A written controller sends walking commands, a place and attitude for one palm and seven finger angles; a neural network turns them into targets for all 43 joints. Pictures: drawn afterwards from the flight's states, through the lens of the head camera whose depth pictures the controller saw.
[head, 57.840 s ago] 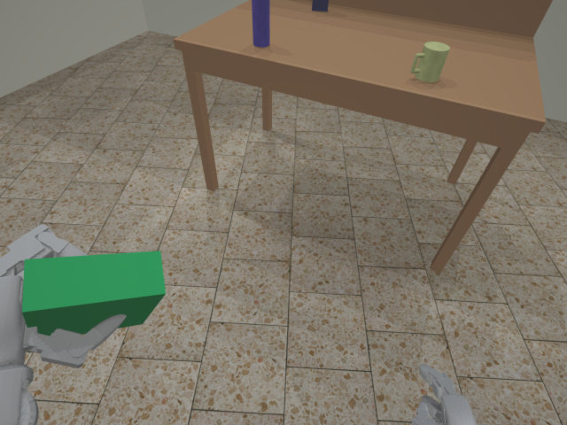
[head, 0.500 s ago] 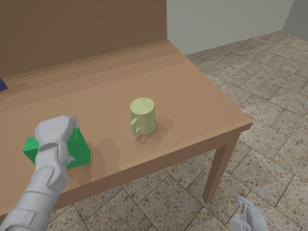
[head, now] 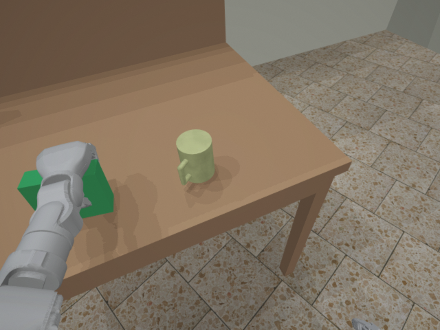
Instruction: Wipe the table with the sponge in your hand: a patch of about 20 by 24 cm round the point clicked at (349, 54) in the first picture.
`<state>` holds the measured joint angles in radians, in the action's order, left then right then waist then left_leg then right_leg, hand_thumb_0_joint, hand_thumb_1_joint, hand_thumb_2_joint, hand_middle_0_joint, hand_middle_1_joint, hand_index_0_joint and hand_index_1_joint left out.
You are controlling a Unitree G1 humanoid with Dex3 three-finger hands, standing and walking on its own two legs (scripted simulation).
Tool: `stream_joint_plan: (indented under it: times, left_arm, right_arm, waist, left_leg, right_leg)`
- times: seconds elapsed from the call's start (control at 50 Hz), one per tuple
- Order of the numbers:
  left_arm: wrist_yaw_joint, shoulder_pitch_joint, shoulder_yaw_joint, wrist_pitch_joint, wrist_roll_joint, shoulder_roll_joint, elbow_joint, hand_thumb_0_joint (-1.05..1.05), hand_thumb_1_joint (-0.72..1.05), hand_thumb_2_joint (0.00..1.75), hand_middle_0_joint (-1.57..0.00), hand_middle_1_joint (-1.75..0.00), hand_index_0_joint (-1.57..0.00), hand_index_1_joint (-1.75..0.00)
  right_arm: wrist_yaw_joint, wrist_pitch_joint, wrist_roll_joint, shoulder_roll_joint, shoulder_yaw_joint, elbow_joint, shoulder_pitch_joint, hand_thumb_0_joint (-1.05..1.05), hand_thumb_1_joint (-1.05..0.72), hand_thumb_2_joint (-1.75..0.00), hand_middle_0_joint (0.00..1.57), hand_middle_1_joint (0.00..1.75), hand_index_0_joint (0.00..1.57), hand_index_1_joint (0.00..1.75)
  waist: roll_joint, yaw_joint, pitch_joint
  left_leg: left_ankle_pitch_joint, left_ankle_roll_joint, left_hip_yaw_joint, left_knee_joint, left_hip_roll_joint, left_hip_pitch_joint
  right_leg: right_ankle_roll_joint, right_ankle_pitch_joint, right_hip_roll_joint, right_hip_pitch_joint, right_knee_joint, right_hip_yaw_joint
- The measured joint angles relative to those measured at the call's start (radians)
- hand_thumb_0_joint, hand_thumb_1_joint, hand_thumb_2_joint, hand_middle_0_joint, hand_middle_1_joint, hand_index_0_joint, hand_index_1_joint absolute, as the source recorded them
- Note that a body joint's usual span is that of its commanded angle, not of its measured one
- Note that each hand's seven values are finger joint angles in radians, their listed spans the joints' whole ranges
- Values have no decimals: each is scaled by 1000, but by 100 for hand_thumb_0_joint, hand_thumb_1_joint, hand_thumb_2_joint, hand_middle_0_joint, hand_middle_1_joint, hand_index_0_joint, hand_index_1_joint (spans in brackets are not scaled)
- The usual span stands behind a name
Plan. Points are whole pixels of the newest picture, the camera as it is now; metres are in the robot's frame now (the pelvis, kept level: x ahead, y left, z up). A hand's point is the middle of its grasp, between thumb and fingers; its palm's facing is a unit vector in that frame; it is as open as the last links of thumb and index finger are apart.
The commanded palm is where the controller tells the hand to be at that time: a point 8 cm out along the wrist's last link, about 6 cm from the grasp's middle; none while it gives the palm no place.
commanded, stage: wipe forward along the middle lane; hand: left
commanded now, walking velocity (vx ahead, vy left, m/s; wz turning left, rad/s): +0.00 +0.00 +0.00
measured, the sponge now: (75, 198) +0.35 +0.33 +0.03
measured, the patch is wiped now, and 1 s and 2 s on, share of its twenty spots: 0.95 0.95 1.00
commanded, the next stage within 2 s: slide back across to the first lane in 0.80 s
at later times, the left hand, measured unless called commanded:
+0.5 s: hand (73, 162) +0.41 +0.34 +0.08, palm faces -0.10 -0.01 -1.00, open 9.1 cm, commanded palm +0.40 +0.34 +0.11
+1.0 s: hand (72, 146) +0.46 +0.37 +0.07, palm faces -0.12 +0.00 -0.99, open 9.1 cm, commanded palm +0.44 +0.36 +0.12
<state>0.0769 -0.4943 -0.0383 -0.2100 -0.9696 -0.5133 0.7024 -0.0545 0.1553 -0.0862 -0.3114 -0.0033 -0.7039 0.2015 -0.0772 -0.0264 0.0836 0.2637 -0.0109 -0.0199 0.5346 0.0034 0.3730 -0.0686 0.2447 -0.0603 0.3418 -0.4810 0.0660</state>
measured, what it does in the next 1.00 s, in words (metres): stands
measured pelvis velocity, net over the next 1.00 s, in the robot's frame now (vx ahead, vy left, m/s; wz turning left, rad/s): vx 0.00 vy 0.04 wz -0.02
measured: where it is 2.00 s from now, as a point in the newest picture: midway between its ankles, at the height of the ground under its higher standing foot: outside the picture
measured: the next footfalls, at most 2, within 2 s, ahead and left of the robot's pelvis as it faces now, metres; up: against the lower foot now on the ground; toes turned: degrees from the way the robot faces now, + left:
none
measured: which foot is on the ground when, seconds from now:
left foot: down 0.00-1.00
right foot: down 0.00-1.00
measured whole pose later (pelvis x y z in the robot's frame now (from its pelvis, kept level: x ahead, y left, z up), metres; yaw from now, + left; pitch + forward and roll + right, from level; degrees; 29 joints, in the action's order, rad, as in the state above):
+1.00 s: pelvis +0.00 +0.04 -0.01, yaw -1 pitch +14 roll -3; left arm 0.15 -0.92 0.01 -0.13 -1.07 -0.64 1.20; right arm -0.02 0.15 -0.06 -0.29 0.00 -0.75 0.29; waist -0.05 0.07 0.11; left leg 0.29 -0.05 0.00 0.62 -0.01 0.57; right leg -0.02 0.24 -0.05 0.52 -0.51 0.05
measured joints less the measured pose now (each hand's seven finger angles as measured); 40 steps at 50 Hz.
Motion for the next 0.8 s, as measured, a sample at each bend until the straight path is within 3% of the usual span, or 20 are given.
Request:
stream_joint_plan:
  times: [0.42, 0.8]
  left_arm:
    - [55, -213, 35, 80, -47, -48, 293, 0, -53, 116, -82, -139, -89, -141]
    - [72, -371, 23, 81, -88, -94, 448, 0, -53, 116, -82, -138, -89, -142]
  right_arm:
    - [15, 7, 5, 10, -3, -15, 27, 1, -91, -90, 20, 29, 20, 30]
    - [29, -1, 13, 17, -1, -34, 68, 1, -91, -90, 20, 29, 20, 30]
  waist:
    - [14, 39, 13]
    - [22, 75, 22]
  left_leg:
    - [3, -13, 3, 35, -6, 86]
    - [18, -35, 7, 71, -16, 164]
  right_leg:
    - [16, -8, 6, 76, -14, -2]
    - [38, -7, 17, 141, -25, -5]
